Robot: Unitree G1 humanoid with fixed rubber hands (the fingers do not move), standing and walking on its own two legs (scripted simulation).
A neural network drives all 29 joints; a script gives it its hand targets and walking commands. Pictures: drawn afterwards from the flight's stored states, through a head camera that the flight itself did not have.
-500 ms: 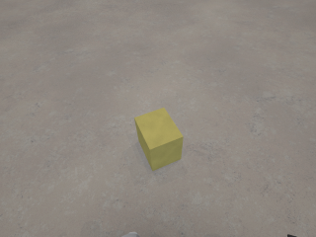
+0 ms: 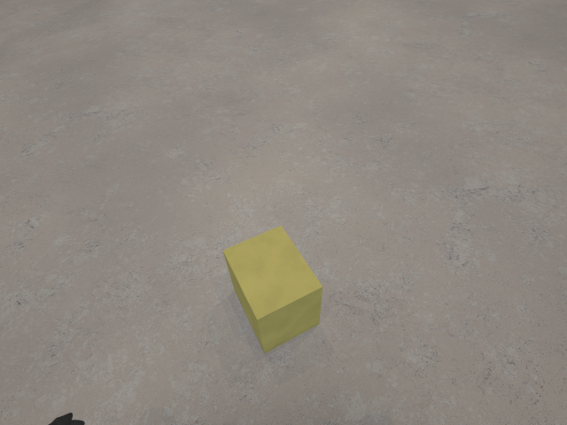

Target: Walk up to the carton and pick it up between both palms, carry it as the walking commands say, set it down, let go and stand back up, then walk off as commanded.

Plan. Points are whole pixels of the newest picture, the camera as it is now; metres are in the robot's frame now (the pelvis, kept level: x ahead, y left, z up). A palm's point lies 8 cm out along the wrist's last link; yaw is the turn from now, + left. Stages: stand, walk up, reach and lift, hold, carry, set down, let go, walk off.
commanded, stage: walk up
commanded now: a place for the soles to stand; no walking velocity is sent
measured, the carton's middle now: (273, 288) +0.67 +0.06 -0.62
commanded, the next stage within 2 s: none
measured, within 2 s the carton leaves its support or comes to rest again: neither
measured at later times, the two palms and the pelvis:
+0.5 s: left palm (67, 401) +0.21 +0.35 -0.10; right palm (517, 388) +0.19 -0.32 -0.09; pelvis +0.11 +0.02 -0.01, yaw -1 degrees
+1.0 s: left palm (83, 355) +0.27 +0.34 -0.07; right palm (494, 344) +0.25 -0.31 -0.07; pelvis +0.14 +0.02 +0.02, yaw +0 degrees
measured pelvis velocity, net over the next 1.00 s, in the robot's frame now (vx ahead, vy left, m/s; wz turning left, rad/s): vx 0.14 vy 0.02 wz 0.00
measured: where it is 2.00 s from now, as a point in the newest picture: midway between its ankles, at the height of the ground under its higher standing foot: outside the picture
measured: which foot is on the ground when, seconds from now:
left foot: up 0.00-0.16, down 0.18-1.00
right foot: down 0.00-0.20, up 0.22-0.42, down 0.44-1.00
